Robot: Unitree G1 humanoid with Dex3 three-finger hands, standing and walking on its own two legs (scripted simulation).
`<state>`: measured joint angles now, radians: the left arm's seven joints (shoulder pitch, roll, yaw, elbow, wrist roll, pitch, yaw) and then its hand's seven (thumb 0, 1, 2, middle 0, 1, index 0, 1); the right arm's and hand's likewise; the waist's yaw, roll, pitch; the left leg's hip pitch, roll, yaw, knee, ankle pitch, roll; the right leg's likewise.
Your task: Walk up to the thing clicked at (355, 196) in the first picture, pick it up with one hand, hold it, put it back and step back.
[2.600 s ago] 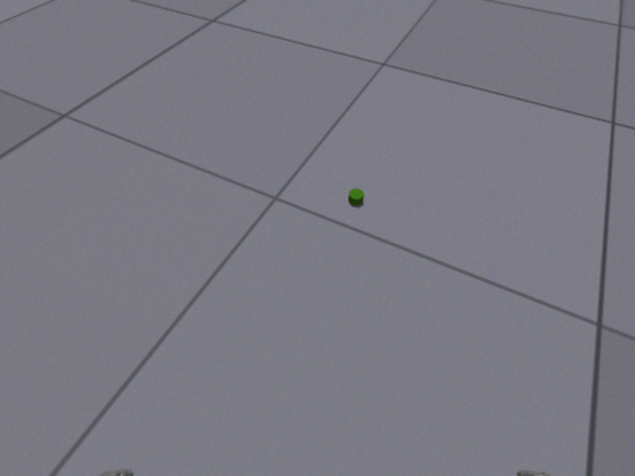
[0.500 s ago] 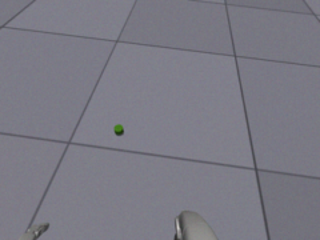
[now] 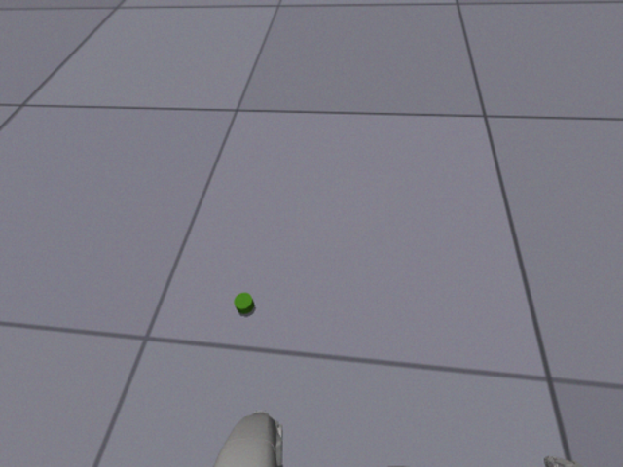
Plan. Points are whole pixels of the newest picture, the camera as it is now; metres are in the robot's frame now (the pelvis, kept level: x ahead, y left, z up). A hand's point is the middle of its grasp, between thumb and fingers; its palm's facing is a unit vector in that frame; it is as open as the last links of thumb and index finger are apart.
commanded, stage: walk up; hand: left
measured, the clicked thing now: (244, 303) +0.68 +0.32 -0.76
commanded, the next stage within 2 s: none
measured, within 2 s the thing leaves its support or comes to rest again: neither
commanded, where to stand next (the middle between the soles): +0.29 +0.06 m, yaw +2 degrees
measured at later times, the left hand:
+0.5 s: hand (128, 386) +0.23 +0.33 -0.15, palm faces -0.04 -0.93 -0.36, open 7.4 cm
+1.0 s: hand (146, 353) +0.29 +0.32 -0.16, palm faces +0.06 -0.94 -0.34, open 7.4 cm
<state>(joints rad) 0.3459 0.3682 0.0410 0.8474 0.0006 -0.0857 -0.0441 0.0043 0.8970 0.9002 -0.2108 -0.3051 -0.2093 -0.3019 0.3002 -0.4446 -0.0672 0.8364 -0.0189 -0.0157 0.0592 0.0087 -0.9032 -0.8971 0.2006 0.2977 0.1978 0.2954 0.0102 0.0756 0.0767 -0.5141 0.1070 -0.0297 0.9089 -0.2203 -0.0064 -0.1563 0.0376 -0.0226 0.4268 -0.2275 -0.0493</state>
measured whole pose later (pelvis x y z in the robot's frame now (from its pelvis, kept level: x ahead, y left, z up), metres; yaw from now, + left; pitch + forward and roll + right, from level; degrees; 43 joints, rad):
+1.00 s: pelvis +0.19 +0.06 -0.02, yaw +2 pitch -3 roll +1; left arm 0.13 0.37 0.04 0.96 0.00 0.01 -0.01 0.00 0.90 0.90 -0.21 -0.30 -0.21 -0.30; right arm 0.25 -0.39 -0.02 1.02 -0.03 0.00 0.01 0.01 -0.90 -0.90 0.20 0.30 0.20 0.30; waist 0.00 -0.03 0.06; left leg -0.26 0.00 0.01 0.65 -0.33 0.00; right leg -0.39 -0.06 -0.04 0.67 -0.30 -0.01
